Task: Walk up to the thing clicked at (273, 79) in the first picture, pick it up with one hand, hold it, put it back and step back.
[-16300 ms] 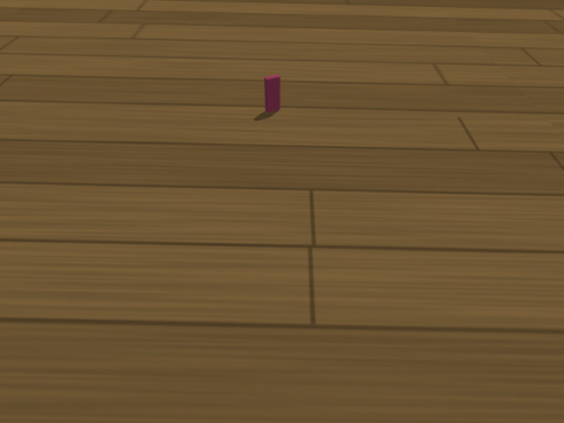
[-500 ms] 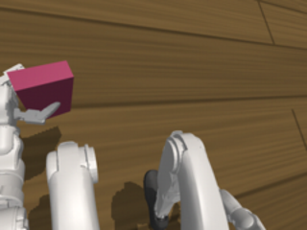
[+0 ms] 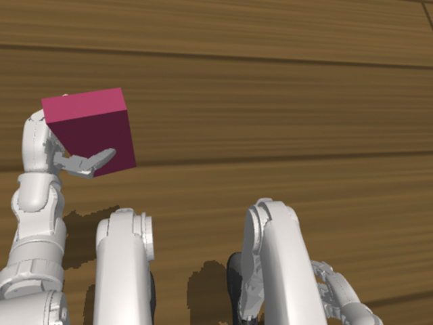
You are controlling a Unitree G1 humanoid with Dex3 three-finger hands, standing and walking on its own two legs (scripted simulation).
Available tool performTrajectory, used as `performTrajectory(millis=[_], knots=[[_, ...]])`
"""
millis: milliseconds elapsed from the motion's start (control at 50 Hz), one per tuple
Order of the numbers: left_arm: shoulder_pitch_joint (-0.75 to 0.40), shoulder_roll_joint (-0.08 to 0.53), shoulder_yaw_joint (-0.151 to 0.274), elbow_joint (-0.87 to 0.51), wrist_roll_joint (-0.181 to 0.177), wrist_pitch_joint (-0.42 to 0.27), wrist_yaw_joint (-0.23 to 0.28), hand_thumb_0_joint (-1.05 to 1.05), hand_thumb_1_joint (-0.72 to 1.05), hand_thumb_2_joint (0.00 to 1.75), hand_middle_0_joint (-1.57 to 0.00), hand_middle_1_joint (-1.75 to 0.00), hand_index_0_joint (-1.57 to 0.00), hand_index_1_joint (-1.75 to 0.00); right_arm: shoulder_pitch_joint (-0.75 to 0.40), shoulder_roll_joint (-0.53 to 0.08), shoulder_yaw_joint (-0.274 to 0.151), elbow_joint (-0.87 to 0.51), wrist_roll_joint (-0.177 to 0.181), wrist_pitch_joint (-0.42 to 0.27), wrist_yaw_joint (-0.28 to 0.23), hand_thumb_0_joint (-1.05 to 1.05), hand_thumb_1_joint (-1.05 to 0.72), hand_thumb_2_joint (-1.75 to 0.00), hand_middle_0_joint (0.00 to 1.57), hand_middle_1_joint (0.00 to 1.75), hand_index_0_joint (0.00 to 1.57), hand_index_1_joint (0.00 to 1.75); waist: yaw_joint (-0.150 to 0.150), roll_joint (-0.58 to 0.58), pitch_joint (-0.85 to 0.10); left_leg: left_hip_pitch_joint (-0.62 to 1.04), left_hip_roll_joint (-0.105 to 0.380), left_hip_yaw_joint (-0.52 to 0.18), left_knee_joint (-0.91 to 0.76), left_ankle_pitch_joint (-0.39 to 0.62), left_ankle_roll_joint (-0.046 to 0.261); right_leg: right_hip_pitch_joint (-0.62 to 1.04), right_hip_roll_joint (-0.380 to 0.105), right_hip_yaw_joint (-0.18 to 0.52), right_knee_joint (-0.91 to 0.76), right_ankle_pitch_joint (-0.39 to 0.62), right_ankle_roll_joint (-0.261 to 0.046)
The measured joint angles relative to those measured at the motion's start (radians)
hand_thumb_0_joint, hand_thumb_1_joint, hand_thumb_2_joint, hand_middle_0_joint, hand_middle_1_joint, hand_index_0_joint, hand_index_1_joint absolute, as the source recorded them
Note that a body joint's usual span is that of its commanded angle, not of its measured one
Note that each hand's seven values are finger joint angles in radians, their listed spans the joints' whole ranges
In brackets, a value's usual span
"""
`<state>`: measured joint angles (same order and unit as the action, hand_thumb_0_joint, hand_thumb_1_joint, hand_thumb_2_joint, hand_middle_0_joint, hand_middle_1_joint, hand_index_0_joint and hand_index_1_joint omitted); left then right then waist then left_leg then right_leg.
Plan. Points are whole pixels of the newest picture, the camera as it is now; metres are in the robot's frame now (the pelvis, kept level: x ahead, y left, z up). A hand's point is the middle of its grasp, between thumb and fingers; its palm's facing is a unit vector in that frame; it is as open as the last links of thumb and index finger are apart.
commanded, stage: settle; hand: left
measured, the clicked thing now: (101, 142) +0.44 +0.19 -0.05
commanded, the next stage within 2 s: lift in 0.58 s
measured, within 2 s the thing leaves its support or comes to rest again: neither
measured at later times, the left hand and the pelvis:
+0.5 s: hand (80, 133) +0.43 +0.21 +0.00, palm faces +0.06 -1.00 -0.04, open 8.3 cm; pelvis +0.00 +0.00 +0.03, yaw +2 degrees
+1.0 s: hand (74, 128) +0.42 +0.21 +0.03, palm faces +0.01 -1.00 -0.05, open 8.3 cm; pelvis +0.00 +0.00 +0.05, yaw +3 degrees
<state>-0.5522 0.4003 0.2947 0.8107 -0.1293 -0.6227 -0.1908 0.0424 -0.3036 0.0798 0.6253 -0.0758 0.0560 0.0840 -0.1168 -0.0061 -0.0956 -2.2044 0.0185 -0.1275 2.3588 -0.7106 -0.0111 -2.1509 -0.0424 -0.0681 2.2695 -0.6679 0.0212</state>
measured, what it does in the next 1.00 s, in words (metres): stands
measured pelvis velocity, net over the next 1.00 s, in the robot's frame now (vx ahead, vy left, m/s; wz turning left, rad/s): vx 0.00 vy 0.00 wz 0.05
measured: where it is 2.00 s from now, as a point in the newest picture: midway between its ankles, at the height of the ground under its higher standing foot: (194, 318)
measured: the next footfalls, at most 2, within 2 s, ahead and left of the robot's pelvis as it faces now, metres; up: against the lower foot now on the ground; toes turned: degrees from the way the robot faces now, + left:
none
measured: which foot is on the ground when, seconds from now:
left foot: down 0.00-1.00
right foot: down 0.00-1.00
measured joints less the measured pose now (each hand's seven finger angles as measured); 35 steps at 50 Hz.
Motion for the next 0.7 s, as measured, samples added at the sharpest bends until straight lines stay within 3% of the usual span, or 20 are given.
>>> performTrajectory(millis=[240,700], knots=[[-0.009,-0.029,0.013,0.017,0.004,0.014,-0.018,0.01,-0.28,1.01,-0.93,-1.17,-0.92,-1.18,0.021,0.003,-0.030,0.000,0.011,-0.014,-0.015,0.00,-0.92,-0.90,0.20,0.30,0.20,0.30,0.009,0.007,-0.024,0.040,0.000,0.022,-0.057,0.008,-0.002,0.027,-0.004,0.016,-0.039,0.001,-0.006],[-0.050,-0.048,0.038,0.083,0.007,-0.001,-0.037,0.00,-0.30,1.05,-0.93,-1.19,-0.92,-1.20,0.055,0.013,-0.047,0.022,0.014,-0.034,-0.024,0.00,-0.91,-0.90,0.20,0.30,0.20,0.30,0.007,0.009,-0.046,0.081,0.000,0.049,-0.115,0.012,0.000,0.057,-0.007,0.037,-0.080,-0.002,-0.005]])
